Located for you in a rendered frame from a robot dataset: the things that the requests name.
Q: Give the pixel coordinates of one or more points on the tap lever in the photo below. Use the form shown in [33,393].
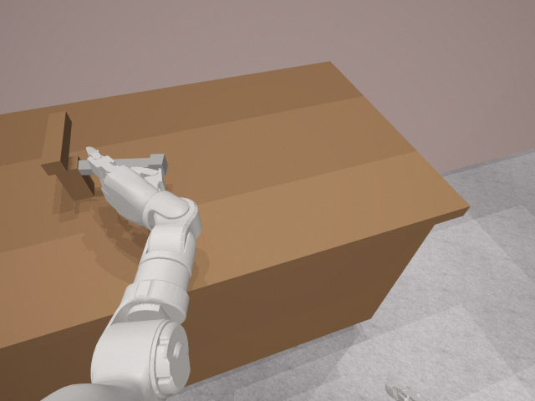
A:
[155,162]

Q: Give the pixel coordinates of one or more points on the left robot upper arm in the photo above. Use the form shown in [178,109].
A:
[135,361]

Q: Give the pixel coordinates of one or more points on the counter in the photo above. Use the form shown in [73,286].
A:
[311,203]

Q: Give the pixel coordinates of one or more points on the left robot forearm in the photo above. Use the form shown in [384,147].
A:
[160,287]

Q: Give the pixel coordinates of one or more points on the robot left hand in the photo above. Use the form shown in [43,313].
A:
[126,189]

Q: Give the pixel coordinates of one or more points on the robot right hand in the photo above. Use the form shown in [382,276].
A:
[402,393]

